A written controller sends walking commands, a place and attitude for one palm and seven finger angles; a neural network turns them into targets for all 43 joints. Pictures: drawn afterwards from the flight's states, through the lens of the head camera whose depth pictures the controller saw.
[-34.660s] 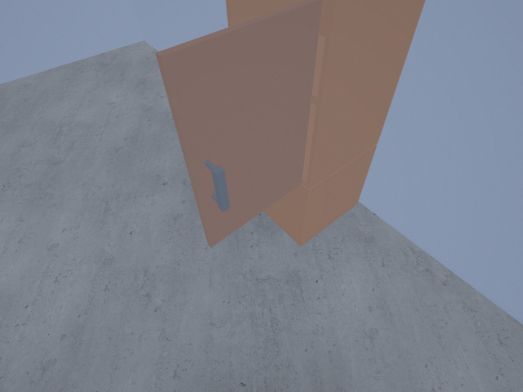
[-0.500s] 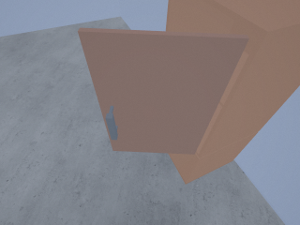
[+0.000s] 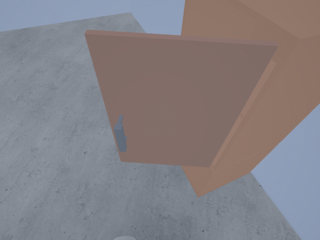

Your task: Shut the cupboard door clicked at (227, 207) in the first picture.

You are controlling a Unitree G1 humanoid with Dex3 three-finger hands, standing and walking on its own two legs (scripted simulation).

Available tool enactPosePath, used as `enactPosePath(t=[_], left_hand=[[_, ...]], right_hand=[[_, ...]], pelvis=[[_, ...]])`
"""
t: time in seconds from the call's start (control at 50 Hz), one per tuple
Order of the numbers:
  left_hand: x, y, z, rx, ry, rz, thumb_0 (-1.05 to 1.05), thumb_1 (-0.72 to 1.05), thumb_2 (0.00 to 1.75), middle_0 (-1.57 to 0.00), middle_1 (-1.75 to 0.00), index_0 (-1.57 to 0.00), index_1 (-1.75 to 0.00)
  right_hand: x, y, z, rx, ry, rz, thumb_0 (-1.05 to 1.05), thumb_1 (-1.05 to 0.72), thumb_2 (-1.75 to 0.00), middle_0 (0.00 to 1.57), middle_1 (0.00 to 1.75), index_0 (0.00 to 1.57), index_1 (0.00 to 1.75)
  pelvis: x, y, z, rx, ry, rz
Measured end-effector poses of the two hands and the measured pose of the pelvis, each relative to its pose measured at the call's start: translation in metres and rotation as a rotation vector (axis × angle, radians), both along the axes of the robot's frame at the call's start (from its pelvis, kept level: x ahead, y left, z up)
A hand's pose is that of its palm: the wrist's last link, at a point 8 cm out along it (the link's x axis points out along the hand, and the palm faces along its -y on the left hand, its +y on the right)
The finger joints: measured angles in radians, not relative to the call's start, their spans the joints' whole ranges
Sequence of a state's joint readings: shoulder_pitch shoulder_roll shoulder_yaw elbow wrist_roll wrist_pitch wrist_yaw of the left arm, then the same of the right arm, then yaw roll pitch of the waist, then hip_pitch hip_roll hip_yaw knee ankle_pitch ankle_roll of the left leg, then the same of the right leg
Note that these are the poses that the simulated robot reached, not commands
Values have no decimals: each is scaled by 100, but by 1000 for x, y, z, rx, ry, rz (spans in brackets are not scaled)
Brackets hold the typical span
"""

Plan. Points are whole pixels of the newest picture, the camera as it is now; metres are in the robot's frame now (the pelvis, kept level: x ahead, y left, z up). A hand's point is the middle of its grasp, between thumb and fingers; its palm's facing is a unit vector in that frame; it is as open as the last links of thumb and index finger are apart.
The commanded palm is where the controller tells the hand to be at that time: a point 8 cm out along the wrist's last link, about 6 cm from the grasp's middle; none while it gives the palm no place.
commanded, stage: come to a stop and stand still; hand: left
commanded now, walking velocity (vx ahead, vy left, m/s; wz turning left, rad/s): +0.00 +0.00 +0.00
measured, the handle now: (122, 133) +0.42 +0.17 -0.06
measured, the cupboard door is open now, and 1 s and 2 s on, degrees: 63 63 63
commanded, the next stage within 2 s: look again from close up in 1.24 s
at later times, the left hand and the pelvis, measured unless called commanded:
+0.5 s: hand out of the picture +0.00 +0.19 -0.17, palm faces +0.02 -0.98 -0.19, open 7.4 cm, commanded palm none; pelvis -0.03 +0.02 +0.01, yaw +0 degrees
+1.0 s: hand out of the picture -0.10 +0.23 -0.17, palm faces +0.05 -0.98 -0.17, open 7.4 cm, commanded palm none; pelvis -0.04 +0.06 +0.01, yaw +1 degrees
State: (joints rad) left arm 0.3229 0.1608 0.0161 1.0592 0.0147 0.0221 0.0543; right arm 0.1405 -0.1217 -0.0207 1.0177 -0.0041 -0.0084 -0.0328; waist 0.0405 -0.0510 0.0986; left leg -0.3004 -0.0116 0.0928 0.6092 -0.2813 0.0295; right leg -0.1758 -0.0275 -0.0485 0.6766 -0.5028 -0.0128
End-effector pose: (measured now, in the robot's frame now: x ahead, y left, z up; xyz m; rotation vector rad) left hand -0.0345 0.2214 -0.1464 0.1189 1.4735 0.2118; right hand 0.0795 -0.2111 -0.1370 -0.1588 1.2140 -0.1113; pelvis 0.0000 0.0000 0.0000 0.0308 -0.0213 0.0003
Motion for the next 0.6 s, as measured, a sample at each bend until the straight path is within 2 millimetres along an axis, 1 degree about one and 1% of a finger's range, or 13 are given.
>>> enactPosePath(t=[0.1, 0.16, 0.2, 0.3, 0.38, 0.44, 0.5, 0.6], left_hand=[[17, 2, 8, 17, -80, -3, 0, 91, 90, -20, -30, -20, -30], [21, -2, 16, 17, -116, -14, 0, 91, 90, -19, -30, -19, -30], [22, -5, 19, 10, -119, -26, 0, 91, 90, -19, -30, -19, -30], [22, -7, 18, 8, -127, -74, 0, 91, 90, -20, -30, -20, -30], [24, 0, 12, 1, -162, -86, 0, 91, 90, -20, -30, -20, -30], [27, 9, 10, -3, -193, -86, 0, 91, 90, -20, -30, -20, -30], [27, 18, 9, -7, -216, -89, 0, 91, 90, -20, -30, -20, -30], [18, 36, 8, -9, -206, -89, 0, 91, 90, -20, -30, -20, -30]], right_hand=[[-6, -1, -1, 6, 2, 24, 0, -93, -90, 20, 29, 20, 30], [-11, -5, 1, 16, 16, 15, 0, -93, -90, 20, 29, 21, 30], [-16, -9, 4, 16, 22, 2, 0, -93, -90, 20, 29, 21, 30], [-33, -19, 9, -11, 9, -28, 0, -93, -90, 20, 29, 21, 30], [-52, -21, 12, -41, -2, -59, 0, -92, -90, 20, 29, 20, 30], [-68, -17, 13, -52, 17, -63, 1, -91, -90, 20, 29, 20, 30], [-83, -8, 14, -50, 41, -56, 1, -91, -90, 19, 29, 20, 30], [-105, 11, 15, -41, 82, -51, 1, -91, -90, 20, 29, 20, 30]], pelvis=[[-10, -1, 3, 7, -6, 11], [-11, -2, 9, -7, 0, 19], [-10, -4, 11, -10, 6, 18], [-12, -1, 12, -35, 5, -7], [-15, 5, 9, -31, -19, -4], [-21, 11, 8, -39, -37, 0], [-29, 18, 8, -48, -39, 7], [-38, 30, 8, -56, -20, 13]])
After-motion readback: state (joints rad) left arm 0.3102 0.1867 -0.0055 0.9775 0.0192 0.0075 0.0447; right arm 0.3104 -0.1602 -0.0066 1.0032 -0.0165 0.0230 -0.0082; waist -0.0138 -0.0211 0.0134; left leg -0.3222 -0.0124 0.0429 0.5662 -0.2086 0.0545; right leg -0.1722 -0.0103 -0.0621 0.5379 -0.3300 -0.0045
